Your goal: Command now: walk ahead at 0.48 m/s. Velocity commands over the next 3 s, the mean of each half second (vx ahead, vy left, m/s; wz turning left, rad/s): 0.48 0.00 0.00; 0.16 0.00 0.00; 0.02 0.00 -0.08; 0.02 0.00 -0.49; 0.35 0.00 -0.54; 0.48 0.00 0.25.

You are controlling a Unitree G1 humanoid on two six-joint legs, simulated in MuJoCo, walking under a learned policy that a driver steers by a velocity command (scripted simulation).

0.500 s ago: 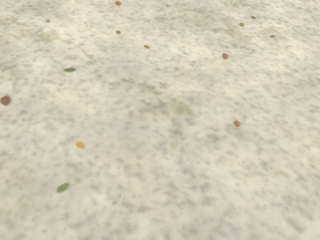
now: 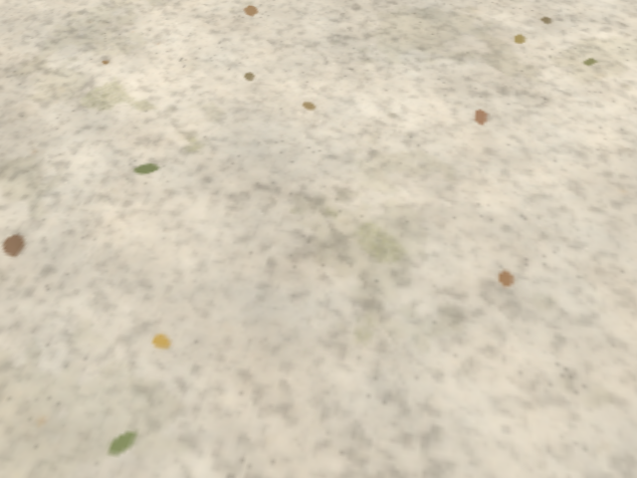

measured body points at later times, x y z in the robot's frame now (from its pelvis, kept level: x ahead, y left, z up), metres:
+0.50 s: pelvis +0.28 +0.05 +0.00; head +0.31 +0.06 +0.45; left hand +0.41 +0.32 -0.12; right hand +0.36 -0.22 -0.12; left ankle +0.31 +0.13 -0.75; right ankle +0.32 -0.12 -0.67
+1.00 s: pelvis +0.44 +0.01 -0.02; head +0.46 +0.01 +0.43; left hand +0.57 +0.26 -0.13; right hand +0.52 -0.25 -0.15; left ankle +0.43 +0.16 -0.73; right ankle +0.52 -0.08 -0.75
